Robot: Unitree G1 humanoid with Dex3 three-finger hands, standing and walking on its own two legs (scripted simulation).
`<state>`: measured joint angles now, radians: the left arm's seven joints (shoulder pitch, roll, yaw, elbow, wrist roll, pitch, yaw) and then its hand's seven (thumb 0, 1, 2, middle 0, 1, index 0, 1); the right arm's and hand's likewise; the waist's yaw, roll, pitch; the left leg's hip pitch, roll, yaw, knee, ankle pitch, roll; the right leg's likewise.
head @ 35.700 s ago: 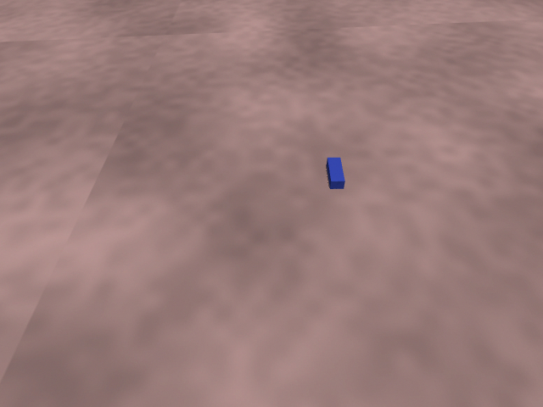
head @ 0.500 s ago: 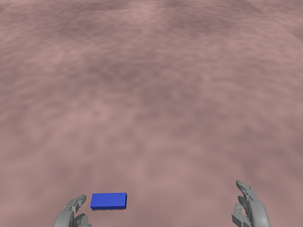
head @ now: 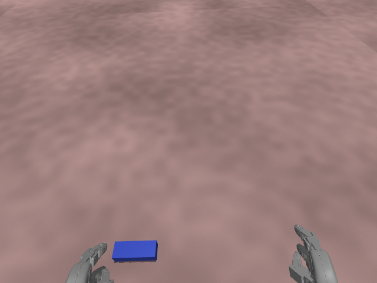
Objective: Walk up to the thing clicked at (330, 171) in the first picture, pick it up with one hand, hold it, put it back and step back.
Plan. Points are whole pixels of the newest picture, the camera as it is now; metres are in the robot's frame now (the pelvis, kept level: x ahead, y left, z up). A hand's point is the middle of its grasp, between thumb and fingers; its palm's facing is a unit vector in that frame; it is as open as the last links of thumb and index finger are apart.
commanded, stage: home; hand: left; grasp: from above
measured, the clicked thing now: (135, 250) +0.42 +0.28 -0.69
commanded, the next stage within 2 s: stand in 0.14 s
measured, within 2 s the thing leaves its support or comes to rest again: neither
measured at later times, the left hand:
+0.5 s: hand out of the picture +0.11 +0.24 -0.10, palm faces +0.04 -0.94 -0.34, open 7.4 cm
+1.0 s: hand out of the picture +0.02 +0.24 -0.10, palm faces +0.06 -0.94 -0.34, open 7.4 cm
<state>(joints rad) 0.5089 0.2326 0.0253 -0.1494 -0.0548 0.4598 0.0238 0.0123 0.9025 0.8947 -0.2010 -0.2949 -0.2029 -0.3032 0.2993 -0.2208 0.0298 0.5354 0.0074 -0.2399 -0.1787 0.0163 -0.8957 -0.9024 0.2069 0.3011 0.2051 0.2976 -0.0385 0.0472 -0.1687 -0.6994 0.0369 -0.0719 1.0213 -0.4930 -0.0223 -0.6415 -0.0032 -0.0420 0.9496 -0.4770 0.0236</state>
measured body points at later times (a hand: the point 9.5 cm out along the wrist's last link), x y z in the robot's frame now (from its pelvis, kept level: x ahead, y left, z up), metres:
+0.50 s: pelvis -0.01 +0.01 +0.03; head +0.01 +0.01 +0.48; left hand +0.11 +0.29 -0.08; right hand +0.11 -0.27 -0.08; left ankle +0.01 +0.13 -0.68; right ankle +0.00 -0.14 -0.68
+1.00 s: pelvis -0.01 +0.00 +0.06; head -0.02 +0.00 +0.51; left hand +0.02 +0.29 -0.08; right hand +0.07 -0.27 -0.08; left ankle +0.01 +0.13 -0.68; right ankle +0.00 -0.14 -0.68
